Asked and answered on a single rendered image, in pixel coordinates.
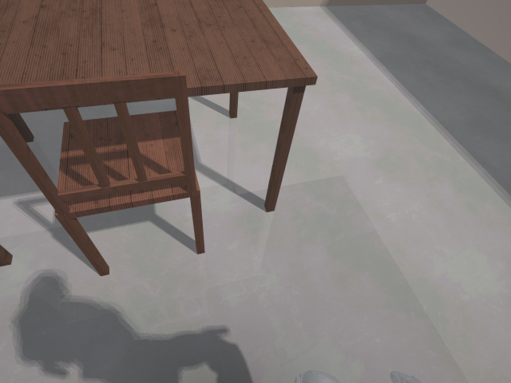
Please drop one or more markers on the table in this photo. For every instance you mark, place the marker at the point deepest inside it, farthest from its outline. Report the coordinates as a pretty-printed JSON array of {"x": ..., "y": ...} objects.
[{"x": 224, "y": 46}]

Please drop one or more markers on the chair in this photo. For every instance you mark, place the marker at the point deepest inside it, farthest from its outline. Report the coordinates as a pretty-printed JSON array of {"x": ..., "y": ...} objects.
[{"x": 113, "y": 163}]

